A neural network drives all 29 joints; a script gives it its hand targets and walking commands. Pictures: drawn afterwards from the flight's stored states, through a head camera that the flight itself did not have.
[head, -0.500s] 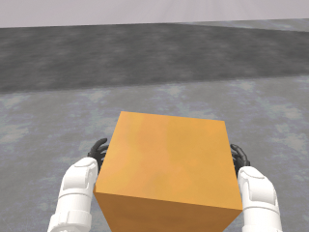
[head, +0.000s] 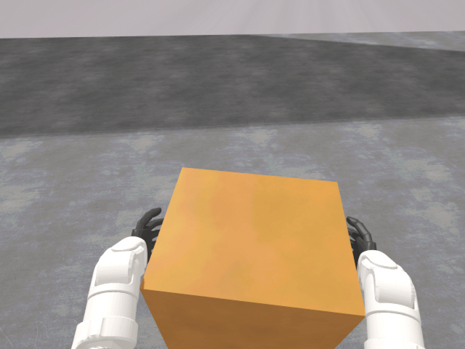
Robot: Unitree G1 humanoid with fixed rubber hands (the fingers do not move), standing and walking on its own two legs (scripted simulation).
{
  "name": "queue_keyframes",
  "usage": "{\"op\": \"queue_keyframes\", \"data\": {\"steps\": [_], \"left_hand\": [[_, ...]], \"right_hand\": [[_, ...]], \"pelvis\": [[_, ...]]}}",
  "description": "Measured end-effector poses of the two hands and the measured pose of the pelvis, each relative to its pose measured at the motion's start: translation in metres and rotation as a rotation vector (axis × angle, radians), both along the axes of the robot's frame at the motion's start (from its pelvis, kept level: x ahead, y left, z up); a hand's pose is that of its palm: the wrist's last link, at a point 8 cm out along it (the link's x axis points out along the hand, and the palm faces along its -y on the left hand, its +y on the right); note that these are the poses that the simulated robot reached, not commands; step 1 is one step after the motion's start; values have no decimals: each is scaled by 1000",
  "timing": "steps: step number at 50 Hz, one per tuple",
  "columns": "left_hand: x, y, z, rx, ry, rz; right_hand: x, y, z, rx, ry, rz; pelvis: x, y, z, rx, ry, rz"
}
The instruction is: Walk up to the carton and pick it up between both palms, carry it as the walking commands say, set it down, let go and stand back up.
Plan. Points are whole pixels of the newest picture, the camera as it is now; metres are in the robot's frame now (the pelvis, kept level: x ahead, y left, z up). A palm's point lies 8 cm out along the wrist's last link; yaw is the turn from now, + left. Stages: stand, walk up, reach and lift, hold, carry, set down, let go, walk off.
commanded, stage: hold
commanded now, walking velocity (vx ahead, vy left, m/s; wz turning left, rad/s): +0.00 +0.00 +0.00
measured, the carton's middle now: (249, 269) +0.30 -0.02 -0.03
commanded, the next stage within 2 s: carry in 0.08 s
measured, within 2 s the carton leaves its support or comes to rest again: neither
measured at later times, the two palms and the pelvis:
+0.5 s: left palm (149, 196) +0.38 +0.18 +0.09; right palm (357, 218) +0.35 -0.22 +0.08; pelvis +0.09 +0.00 -0.01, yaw -1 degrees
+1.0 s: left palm (235, 115) +0.70 +0.02 +0.08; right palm (385, 153) +0.56 -0.35 +0.07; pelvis +0.39 -0.08 -0.02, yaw -17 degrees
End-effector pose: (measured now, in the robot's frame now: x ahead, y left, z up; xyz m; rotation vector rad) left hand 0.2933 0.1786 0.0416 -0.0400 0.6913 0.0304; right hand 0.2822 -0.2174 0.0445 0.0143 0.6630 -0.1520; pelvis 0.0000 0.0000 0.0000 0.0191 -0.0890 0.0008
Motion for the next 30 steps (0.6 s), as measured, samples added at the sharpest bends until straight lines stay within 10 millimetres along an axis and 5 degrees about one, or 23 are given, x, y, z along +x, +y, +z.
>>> {"op": "queue_keyframes", "data": {"steps": [9, 16, 22, 30], "left_hand": [[3, 1, 4, 13, 3, -2], [25, 13, 24, -14, -49, 5], [55, 10, 40, -21, -1, 37], [142, -36, 38, 5, 25, 2]], "right_hand": [[1, 1, 0, 4, 4, -1], [16, 14, 23, 13, -49, -33], [42, 13, 32, 55, 0, -60], [109, -30, 17, 92, 28, -117]], "pelvis": [[3, 1, 1, -2, 6, 1], [19, 13, -4, -25, 31, -4], [66, 7, -3, -31, 68, -13], [146, -26, -15, -26, 157, -52]]}}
